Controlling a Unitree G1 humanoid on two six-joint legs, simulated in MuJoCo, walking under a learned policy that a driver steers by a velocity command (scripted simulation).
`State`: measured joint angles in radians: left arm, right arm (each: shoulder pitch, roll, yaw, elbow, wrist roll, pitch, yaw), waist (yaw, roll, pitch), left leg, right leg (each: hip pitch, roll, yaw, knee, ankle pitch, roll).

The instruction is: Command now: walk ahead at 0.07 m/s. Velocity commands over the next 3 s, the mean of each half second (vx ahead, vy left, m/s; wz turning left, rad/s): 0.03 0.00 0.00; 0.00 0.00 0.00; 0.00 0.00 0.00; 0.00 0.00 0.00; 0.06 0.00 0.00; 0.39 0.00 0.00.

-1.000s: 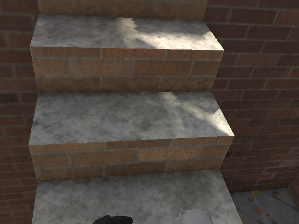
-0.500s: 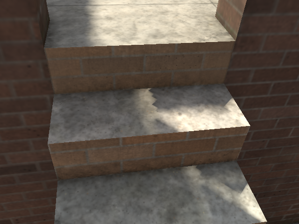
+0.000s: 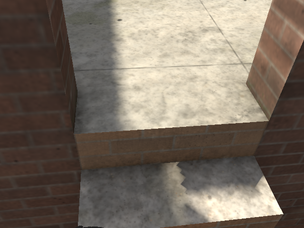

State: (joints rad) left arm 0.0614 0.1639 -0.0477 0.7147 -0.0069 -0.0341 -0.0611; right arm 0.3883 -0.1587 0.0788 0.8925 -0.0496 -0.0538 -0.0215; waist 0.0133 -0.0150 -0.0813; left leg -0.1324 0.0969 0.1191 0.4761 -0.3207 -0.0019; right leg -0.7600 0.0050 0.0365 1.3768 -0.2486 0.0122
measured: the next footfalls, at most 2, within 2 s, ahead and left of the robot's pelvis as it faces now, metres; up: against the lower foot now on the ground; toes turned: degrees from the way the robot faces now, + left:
right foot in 0.12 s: +0.10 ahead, -0.14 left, +0.00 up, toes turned -1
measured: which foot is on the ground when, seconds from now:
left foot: down 0.00-1.00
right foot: up 0.00-0.10, down 0.12-1.00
